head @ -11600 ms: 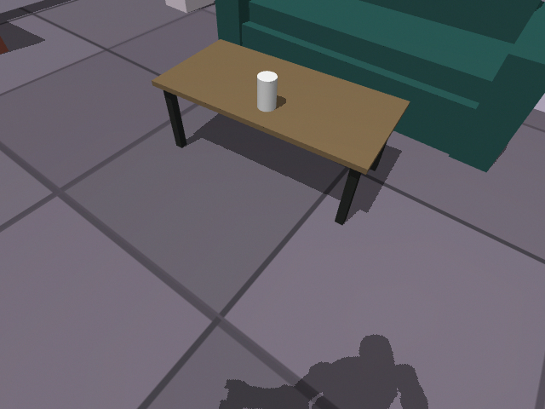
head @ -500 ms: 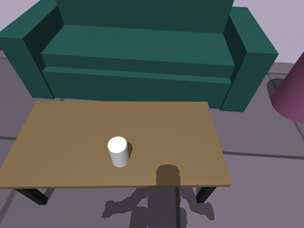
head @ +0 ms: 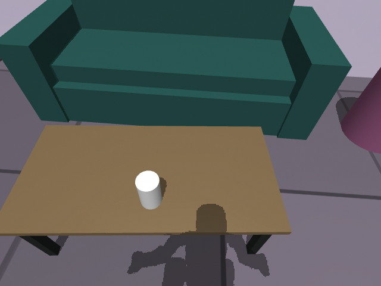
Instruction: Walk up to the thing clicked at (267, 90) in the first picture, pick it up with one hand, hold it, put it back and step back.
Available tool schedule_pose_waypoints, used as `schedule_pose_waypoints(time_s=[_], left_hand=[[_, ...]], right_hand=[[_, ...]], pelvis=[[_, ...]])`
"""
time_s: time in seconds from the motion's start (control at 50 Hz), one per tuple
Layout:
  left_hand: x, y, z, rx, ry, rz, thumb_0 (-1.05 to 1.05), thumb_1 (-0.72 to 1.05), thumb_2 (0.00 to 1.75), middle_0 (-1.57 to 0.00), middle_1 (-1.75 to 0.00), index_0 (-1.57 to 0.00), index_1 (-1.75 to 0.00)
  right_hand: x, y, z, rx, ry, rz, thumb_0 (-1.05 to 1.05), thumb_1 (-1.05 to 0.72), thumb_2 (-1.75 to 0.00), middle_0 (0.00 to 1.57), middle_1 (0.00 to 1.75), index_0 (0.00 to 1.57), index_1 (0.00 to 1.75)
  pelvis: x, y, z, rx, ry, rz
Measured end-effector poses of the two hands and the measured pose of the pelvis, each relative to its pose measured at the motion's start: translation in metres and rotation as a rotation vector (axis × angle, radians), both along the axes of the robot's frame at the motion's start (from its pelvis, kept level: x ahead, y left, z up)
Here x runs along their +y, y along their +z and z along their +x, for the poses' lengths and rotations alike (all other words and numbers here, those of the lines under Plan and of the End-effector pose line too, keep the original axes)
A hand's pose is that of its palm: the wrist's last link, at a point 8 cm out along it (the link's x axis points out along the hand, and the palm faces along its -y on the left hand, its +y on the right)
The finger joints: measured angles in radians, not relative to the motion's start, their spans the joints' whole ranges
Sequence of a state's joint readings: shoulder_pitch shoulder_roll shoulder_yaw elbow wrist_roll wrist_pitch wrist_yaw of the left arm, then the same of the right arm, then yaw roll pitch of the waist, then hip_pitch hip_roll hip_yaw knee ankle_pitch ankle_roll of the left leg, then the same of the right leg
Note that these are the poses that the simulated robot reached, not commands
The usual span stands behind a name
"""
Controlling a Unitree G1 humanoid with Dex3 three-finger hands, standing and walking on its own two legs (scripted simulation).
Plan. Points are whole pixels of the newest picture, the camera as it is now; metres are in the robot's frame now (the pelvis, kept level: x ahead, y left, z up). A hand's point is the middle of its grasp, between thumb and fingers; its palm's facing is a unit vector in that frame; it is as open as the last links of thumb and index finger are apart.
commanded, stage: stand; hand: left
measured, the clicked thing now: (149, 190) +0.48 +0.15 -0.31
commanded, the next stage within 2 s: go down in 0.30 s
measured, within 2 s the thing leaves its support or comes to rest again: neither
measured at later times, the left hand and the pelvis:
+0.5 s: hand out of the picture +0.11 +0.25 -0.16, palm faces +0.04 -0.94 -0.33, open 8.1 cm; pelvis +0.00 +0.00 -0.01, yaw +1 degrees
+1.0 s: hand (75, 284) +0.16 +0.26 -0.15, palm faces +0.05 -0.94 -0.33, open 16.9 cm; pelvis +0.01 +0.00 -0.03, yaw +1 degrees
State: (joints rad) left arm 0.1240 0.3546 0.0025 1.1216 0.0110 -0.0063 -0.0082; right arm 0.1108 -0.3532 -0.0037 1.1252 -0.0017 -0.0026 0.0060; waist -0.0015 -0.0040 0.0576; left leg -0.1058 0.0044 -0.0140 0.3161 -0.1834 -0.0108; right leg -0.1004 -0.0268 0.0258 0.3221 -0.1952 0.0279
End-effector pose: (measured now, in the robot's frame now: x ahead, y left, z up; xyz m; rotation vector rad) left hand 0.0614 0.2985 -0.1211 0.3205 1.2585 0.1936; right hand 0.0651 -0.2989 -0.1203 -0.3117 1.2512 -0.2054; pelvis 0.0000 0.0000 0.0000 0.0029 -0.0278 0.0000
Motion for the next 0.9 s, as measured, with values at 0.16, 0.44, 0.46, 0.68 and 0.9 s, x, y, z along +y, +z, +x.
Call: schedule_pose_waypoints(time_s=[0.16, 0.44, 0.46, 0.68, 0.9], left_hand=[[-0.001, 0.0, 0.002, -0.001, -0.002, 0.0, 0.01, 0.9, 0.9, -0.2, -0.3, -0.21, -0.3], [-0.001, 0.002, 0.012, -0.042, 0.004, 0.002, 0.01, 0.89, 0.89, -0.19, -0.3, -0.2, -0.29], [-0.002, 0.002, 0.018, -0.075, 0.015, 0.0, 0.01, 0.88, 0.87, -0.18, -0.28, -0.18, -0.28], [0.003, 0.007, 0.088, -0.208, -0.001, -0.002, 0.01, 0.36, 0.39, -0.06, -0.09, -0.08, -0.08], [0.009, 0.006, 0.078, -0.126, 0.037, -0.01, 0.0, -0.28, 0.11, -0.07, -0.07, -0.08, -0.05]], right_hand=[[0.0, 0.0, 0.003, -0.002, 0.001, 0.0, 0.01, -0.91, -0.9, 0.21, 0.3, 0.2, 0.3], [0.002, 0.001, 0.01, -0.039, -0.001, 0.0, 0.01, -0.9, -0.9, 0.2, 0.29, 0.2, 0.3], [0.004, 0.002, 0.012, -0.071, 0.002, 0.0, 0.01, -0.9, -0.9, 0.2, 0.29, 0.2, 0.3], [0.039, -0.001, 0.021, -0.225, -0.016, 0.064, 0.01, -0.94, -0.91, 0.2, 0.29, 0.2, 0.3], [0.052, 0.0, 0.062, -0.363, 0.027, 0.067, 0.01, -0.88, -0.89, 0.21, 0.3, 0.2, 0.3]], pelvis=[[0.0, 0.0, 0.002, 0.0, 0.0, -0.002], [0.0, -0.001, 0.003, 0.01, 0.001, -0.001], [0.0, -0.002, 0.001, 0.022, 0.006, -0.001], [-0.002, -0.015, -0.008, 0.116, 0.003, -0.01], [0.004, -0.026, 0.004, 0.152, 0.006, -0.015]])
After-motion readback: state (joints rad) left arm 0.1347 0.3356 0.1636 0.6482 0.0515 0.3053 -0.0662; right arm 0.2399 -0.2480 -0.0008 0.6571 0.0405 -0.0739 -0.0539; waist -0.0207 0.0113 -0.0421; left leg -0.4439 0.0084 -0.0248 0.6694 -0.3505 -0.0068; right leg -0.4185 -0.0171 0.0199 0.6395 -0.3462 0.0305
